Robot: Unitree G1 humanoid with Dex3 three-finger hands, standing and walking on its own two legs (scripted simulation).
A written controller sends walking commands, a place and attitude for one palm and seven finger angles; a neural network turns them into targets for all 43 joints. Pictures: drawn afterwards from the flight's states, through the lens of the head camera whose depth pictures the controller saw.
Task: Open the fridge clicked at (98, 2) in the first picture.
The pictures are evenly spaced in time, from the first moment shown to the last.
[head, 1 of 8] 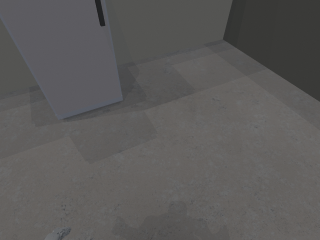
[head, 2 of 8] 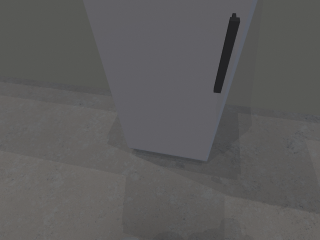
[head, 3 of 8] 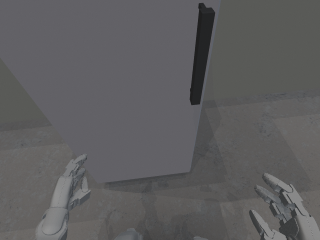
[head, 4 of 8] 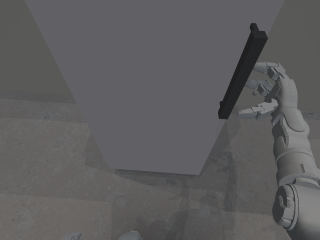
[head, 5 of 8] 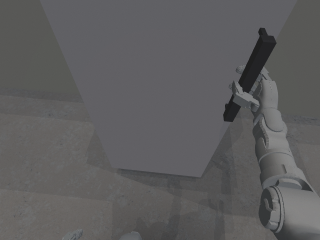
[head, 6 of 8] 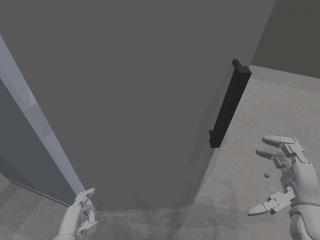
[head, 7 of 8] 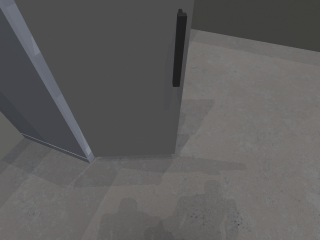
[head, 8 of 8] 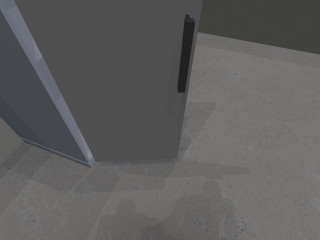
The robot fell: no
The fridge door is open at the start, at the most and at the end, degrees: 0 71 66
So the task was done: yes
